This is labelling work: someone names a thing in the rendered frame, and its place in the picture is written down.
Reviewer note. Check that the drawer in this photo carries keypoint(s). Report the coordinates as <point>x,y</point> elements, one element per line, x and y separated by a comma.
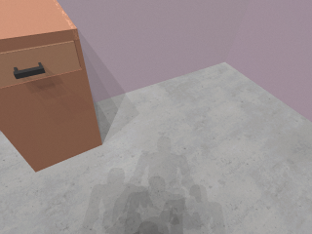
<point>56,58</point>

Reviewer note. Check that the handle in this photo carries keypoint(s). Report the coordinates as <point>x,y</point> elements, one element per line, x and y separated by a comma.
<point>29,71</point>

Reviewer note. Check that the cabinet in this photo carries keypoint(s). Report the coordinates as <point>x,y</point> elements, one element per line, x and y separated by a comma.
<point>53,118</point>

